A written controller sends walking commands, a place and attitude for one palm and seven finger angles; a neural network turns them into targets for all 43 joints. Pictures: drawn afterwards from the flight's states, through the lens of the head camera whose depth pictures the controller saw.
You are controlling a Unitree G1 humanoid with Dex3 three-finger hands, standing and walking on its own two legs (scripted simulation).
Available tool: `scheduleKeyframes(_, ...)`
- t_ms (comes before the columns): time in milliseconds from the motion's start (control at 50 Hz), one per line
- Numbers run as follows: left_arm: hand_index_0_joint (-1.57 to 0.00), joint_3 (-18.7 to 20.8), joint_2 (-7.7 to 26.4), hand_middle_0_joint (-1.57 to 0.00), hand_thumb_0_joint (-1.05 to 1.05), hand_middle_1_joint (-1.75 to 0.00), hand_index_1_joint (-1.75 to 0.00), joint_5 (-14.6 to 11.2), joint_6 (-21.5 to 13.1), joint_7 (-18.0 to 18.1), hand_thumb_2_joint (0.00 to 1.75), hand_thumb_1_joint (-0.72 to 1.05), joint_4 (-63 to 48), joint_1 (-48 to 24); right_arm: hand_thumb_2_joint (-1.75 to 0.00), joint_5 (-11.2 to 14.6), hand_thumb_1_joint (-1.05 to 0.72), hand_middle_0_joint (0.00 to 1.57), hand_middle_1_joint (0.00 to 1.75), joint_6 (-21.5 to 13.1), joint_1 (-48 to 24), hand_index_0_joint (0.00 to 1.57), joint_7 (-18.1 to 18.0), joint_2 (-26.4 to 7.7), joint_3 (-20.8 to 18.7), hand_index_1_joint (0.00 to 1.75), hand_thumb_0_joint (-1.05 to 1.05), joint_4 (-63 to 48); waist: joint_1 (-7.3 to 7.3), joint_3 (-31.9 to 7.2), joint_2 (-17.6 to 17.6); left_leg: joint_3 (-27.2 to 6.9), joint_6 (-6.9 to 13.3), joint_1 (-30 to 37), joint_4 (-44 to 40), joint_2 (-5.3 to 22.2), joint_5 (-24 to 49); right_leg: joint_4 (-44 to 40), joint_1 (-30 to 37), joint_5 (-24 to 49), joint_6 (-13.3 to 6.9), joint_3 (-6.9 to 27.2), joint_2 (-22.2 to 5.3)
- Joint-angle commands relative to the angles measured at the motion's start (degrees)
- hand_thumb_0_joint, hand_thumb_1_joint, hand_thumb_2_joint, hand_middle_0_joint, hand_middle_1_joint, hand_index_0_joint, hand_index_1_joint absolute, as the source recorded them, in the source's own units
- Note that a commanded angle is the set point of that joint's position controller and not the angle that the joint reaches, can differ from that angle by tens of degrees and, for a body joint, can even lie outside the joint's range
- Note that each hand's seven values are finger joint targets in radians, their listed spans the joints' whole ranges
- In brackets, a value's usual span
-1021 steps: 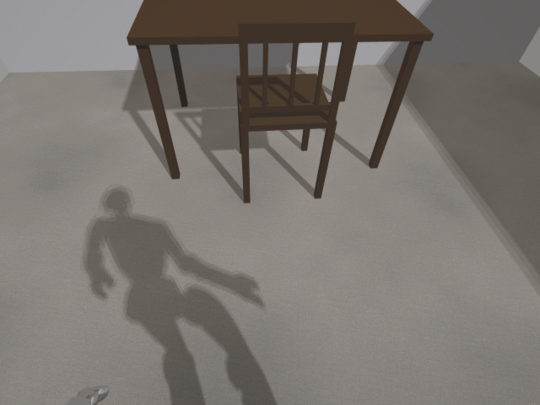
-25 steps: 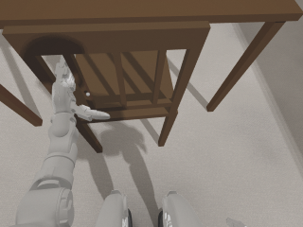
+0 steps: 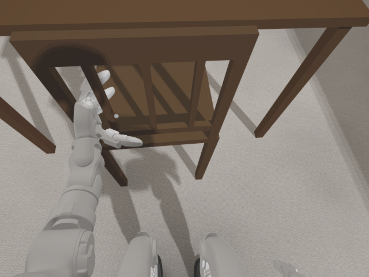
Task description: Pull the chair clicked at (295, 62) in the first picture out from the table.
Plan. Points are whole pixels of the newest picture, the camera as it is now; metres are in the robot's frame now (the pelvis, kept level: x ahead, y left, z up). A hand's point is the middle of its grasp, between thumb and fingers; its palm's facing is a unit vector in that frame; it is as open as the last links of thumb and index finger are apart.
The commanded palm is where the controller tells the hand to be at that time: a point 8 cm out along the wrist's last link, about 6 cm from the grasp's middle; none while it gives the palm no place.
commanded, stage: hook a spindle and tug to test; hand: left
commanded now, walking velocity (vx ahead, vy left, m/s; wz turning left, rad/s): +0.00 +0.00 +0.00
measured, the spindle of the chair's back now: (150, 100) +0.50 +0.06 +0.02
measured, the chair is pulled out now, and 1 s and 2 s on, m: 0.00 0.02 0.10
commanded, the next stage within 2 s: step backward, pulling the chair out in 1.14 s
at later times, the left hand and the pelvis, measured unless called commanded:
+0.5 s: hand (114, 113) +0.46 +0.14 +0.02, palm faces +0.09 -1.00 -0.02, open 6.1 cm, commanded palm +0.42 +0.18 +0.02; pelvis +0.01 +0.00 +0.00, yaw +0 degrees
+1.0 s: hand (117, 124) +0.43 +0.13 +0.03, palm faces +0.06 -1.00 -0.01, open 5.3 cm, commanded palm +0.39 +0.17 +0.02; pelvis +0.03 +0.00 +0.01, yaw +0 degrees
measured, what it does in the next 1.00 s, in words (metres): stands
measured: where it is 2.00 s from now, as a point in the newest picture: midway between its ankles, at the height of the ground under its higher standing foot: outside the picture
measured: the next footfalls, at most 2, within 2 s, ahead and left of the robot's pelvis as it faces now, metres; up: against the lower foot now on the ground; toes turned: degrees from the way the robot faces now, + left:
none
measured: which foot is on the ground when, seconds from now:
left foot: down 0.00-1.00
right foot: down 0.00-1.00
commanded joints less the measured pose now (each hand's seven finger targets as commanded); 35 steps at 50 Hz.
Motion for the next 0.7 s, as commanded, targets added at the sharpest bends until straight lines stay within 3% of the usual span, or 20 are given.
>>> scheduleKeyframes(0, -0.39, 1.33, 8.33, -0.39, 0.0, -1.12, -1.12, -0.25, -4.41, 0.12, 0.4, -0.28, -12.24, -20.77, -0.9, -0.23, -0.9, 0.2, 0.3, -1.68, 6.33, 0.2, -0.88, -9.2, -3.51, 0.3, 0.0, -3.85, -1.74, -26.52, 0.22, -3.67, -0.38, 21.72, -6.96, -0.92, 18.46, -9.62, 10.87, 19.72, 0.43, 2.83, 0.96)
scheduleKeyframes(80, -0.46, 1.31, 8.68, -0.46, 0.0, -1.34, -1.34, -0.06, -5.64, -0.47, 0.49, -0.05, -12.4, -20.57, -0.9, -0.33, -0.9, 0.2, 0.3, -2.13, 6.39, 0.2, -0.91, -9.01, -3.41, 0.3, 0.0, -3.54, -1.32, -27.09, 2.43, -3.51, -0.56, 22.31, -6.69, -1.04, 19.21, -9.25, 10.76, 20.27, 0.22, 2.99, 0.97)
scheduleKeyframes(120, -0.5, 0.22, 7.89, -0.5, 0.0, -1.45, -1.45, 0.09, -5.75, -0.88, 0.54, 0.06, -11.73, -21.16, -0.9, -0.41, -0.9, 0.2, 0.3, -2.15, 6.37, 0.2, -0.87, -8.96, -3.42, 0.3, 0.0, -3.11, -1.99, -26.71, 2.07, -3.53, -0.49, 22.44, -6.43, -0.94, 19.2, -9.37, 10.01, 20.33, 0.31, 3.02, 0.97)
scheduleKeyframes(180, -0.5, 0.49, 7.97, -0.5, 0.0, -1.45, -1.45, -0.17, -5.5, -1.34, 0.61, 0.23, -12.07, -19.33, -0.9, -0.32, -0.9, 0.2, 0.3, -2.26, 6.37, 0.2, -0.69, -9.2, -3.58, 0.3, 0.0, -3.39, -1.06, -27.89, 3.3, -3.75, -0.76, 23.82, -6.77, -0.9, 20.25, -9.1, 10.17, 20.53, 0.03, 2.71, 1.03)
scheduleKeyframes(260, -0.5, -2.03, 5.3, -0.5, 0.0, -1.45, -1.45, -0.5, -4.83, -1.53, 0.71, 0.45, -12.8, -19.29, -0.9, -0.17, -0.9, 0.2, 0.3, -2.19, 6.48, 0.2, -0.58, -9.05, -3.69, 0.3, 0.0, -3.66, -1.75, -27.4, 3.22, -4.18, -0.69, 25.28, -7.04, -0.72, 21.38, -9.27, 9.31, 20.91, 0.0, 2.2, 1.09)
scheduleKeyframes(360, -0.5, -0.55, 7.01, -0.5, 0.0, -1.45, -1.45, -0.34, -4.77, -0.83, 0.83, 0.73, -13.8, -17.47, -0.9, -0.31, -0.9, 0.2, 0.3, -2.01, 6.93, 0.2, -0.41, -9.35, -3.9, 0.3, 0.0, -3.61, -1.09, -29.06, 2.0, -4.14, -0.67, 25.75, -7.0, -0.69, 23.62, -8.98, 11.02, 23.12, -0.01, 2.23, 1.15)
scheduleKeyframes(420, -0.5, -2.23, 5.39, -0.5, 0.0, -1.45, -1.45, 0.06, -4.76, -0.85, 0.9, 0.9, -13.26, -18.72, -0.9, -0.27, -0.9, 0.2, 0.3, -1.82, 6.66, 0.2, -0.32, -9.05, -3.92, 0.3, 0.0, -3.25, -1.81, -27.19, 1.93, -3.88, -0.57, 24.89, -6.73, -0.67, 22.64, -9.27, 9.97, 22.75, 0.2, 2.32, 1.03)
scheduleKeyframes(500, -0.5, -0.23, 7.31, -0.5, 0.0, -1.45, -1.45, 0.07, -5.0, -0.78, 0.9, 0.9, -13.45, -16.0, -0.9, -0.37, -0.9, 0.2, 0.3, -1.71, 6.77, 0.2, -0.28, -9.22, -3.9, 0.3, 0.0, -3.53, -0.72, -28.09, 1.57, -3.66, -0.55, 24.43, -6.85, -0.83, 23.56, -8.96, 11.75, 24.17, 0.11, 2.53, 1.05)
scheduleKeyframes(560, -0.5, -2.4, 4.62, -0.5, 0.0, -1.45, -1.45, -0.69, -4.73, -1.42, 0.9, 0.9, -16.68, -11.64, -0.9, -0.24, -0.9, 0.2, 0.3, -1.7, 6.53, 0.2, 0.03, -8.76, -4.01, 0.3, 0.0, -4.58, 0.08, -30.19, 3.59, -3.48, -0.74, 27.67, -7.24, -0.78, 27.66, -8.87, 12.96, 27.45, -0.09, 2.22, 0.99)
scheduleKeyframes(600, -0.5, -1.34, 5.68, -0.5, 0.0, -1.45, -1.45, -1.21, -4.06, -1.63, 0.9, 0.9, -17.65, -7.68, -0.9, -0.02, -0.9, 0.2, 0.3, -1.44, 6.1, 0.2, 0.17, -8.87, -3.94, 0.3, 0.0, -5.06, 1.06, -29.8, 2.4, -3.26, -0.83, 26.91, -7.78, -0.73, 27.88, -9.2, 14.68, 28.32, -0.08, 2.27, 0.99)
scheduleKeyframes(680, -0.5, -1.93, 5.11, -0.5, 0.0, -1.45, -1.45, -1.61, -3.44, -1.5, 0.9, 0.9, -19.6, -4.2, -0.9, 0.19, -0.9, 0.2, 0.3, -1.4, 5.78, 0.2, 0.18, -8.75, -3.88, 0.3, 0.0, -5.54, 1.15, -27.79, 0.83, -3.45, -0.9, 26.96, -8.39, -0.49, 28.41, -9.39, 14.72, 28.62, -0.04, 1.93, 1.09)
